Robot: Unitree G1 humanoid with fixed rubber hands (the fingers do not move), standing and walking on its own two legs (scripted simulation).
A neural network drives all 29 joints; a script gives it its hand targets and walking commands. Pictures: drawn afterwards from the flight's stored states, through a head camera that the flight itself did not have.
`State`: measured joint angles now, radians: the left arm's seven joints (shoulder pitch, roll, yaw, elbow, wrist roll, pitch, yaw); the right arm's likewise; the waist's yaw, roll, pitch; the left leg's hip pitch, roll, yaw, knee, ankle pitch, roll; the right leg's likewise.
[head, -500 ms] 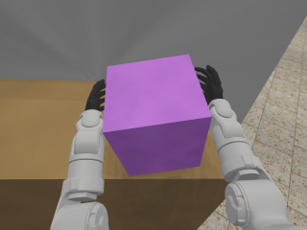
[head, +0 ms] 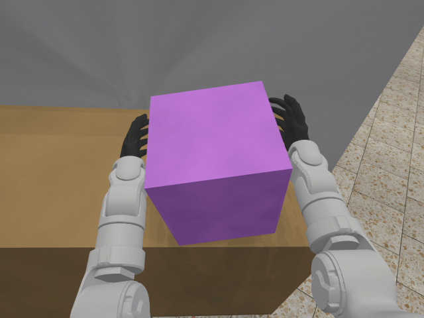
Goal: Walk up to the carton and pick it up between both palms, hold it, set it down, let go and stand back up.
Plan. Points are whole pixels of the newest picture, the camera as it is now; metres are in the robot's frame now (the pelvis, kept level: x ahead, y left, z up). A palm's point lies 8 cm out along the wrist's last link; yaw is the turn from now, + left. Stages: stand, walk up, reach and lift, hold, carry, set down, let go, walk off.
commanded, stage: set down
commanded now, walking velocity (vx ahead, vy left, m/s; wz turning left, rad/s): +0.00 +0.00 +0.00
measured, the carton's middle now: (217, 169) +0.40 +0.01 +0.08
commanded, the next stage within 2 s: none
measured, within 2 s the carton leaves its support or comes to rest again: neither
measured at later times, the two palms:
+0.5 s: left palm (135, 163) +0.38 +0.17 +0.10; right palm (291, 145) +0.42 -0.13 +0.13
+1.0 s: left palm (136, 166) +0.38 +0.17 +0.09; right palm (291, 146) +0.42 -0.13 +0.13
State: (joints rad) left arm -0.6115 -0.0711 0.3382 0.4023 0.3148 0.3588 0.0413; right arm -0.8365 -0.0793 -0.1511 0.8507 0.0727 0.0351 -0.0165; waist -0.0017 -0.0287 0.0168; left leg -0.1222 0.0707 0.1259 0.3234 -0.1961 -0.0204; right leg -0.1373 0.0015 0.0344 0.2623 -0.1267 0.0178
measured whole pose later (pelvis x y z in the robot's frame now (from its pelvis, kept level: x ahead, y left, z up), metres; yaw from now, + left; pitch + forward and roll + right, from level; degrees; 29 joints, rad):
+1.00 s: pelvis +0.01 +0.00 +0.00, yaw +0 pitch +1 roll -1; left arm -0.55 -0.12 0.39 0.43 0.32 0.22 0.06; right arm -0.79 -0.05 -0.20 0.85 -0.02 -0.03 0.01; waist 0.00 -0.03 0.03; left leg -0.12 0.07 0.13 0.32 -0.21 -0.02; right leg -0.14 0.00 0.03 0.26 -0.14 0.02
